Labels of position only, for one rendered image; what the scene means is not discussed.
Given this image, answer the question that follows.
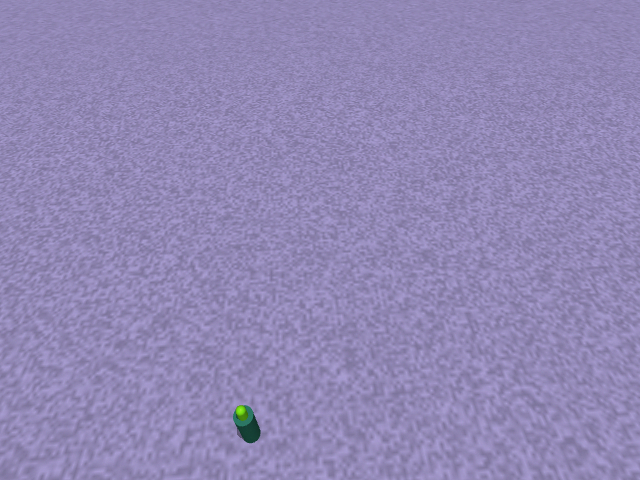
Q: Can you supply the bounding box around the bottle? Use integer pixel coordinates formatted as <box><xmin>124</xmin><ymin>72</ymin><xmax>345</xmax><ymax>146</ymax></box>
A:
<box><xmin>233</xmin><ymin>405</ymin><xmax>261</xmax><ymax>443</ymax></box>

